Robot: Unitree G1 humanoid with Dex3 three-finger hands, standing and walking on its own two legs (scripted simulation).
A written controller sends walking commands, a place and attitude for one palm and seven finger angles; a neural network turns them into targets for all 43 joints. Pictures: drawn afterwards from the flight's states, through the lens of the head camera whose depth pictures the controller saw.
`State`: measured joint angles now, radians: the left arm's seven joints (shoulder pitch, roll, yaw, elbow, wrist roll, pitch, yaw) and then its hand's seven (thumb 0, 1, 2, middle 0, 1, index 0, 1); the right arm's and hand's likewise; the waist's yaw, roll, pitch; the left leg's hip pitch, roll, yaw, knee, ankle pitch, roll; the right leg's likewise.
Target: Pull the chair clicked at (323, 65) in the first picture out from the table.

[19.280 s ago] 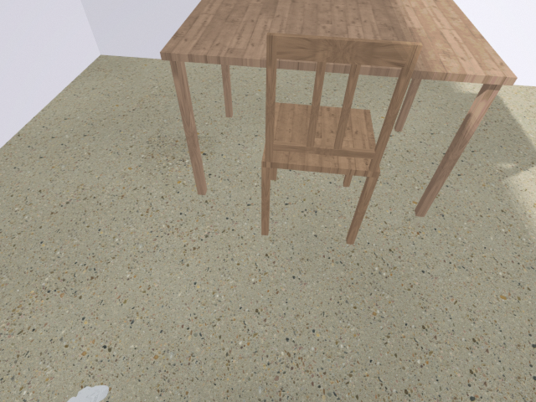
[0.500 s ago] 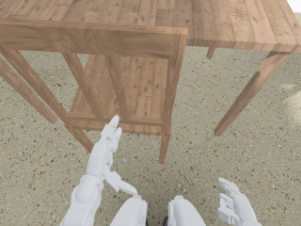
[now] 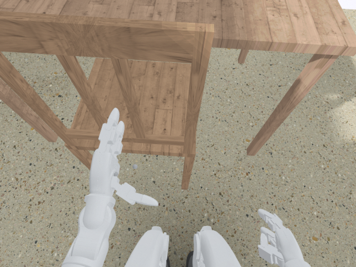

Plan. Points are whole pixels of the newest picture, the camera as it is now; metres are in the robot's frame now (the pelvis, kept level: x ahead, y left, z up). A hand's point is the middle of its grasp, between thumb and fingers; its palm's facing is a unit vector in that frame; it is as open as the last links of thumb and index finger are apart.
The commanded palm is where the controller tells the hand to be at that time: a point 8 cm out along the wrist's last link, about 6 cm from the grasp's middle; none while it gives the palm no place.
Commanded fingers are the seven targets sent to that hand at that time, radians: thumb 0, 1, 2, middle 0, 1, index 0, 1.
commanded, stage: push the fingers through the gap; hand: left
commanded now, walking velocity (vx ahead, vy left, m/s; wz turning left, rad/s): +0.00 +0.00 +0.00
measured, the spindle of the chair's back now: (92, 103) +0.47 +0.22 +0.04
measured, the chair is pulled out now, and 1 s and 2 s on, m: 0.00 0.00 0.00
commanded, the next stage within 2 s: hook a spindle and tug to test in 1.44 s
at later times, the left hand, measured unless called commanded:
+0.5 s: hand (137, 152) +0.35 +0.11 +0.02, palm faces -0.08 -1.00 -0.06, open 16.9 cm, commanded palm +0.34 +0.16 +0.03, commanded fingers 0.00 -0.50 0.30 -0.06 -0.08 -0.06 -0.08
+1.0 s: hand (139, 128) +0.41 +0.10 +0.03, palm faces -0.03 -1.00 -0.04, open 16.9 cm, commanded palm +0.39 +0.16 +0.03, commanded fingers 0.00 -0.50 0.30 -0.06 -0.08 -0.06 -0.08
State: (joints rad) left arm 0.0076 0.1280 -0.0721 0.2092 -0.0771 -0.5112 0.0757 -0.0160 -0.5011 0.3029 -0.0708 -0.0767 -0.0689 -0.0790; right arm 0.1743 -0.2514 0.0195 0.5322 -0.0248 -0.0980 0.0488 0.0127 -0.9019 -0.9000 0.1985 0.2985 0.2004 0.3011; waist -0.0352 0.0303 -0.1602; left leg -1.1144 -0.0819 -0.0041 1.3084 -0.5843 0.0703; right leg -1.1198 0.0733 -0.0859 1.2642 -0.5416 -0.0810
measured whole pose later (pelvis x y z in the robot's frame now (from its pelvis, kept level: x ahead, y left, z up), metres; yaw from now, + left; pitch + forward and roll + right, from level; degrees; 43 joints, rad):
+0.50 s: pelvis +0.00 +0.00 +0.00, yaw +0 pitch +23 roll -1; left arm -0.21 0.15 0.01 0.45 -0.11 -0.41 -0.02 -0.01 -0.50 0.30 -0.06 -0.08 -0.06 -0.08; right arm 0.19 -0.27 0.02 0.55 0.00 -0.03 0.06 0.01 -0.90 -0.90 0.20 0.30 0.20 0.30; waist -0.04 0.04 -0.16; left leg -1.11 -0.08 0.00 1.29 -0.57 0.07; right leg -1.12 0.07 -0.08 1.25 -0.53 -0.08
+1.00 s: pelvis -0.01 +0.00 +0.00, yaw -1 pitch +24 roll -1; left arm -0.44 0.16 0.09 0.67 -0.09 -0.48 0.02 -0.01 -0.50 0.30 -0.06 -0.08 -0.06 -0.08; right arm 0.23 -0.27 0.02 0.60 -0.02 -0.03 0.06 0.01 -0.90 -0.90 0.20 0.30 0.20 0.30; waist -0.07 0.05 -0.16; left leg -1.13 -0.08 0.01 1.28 -0.56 0.08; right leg -1.14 0.08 -0.07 1.24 -0.51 -0.07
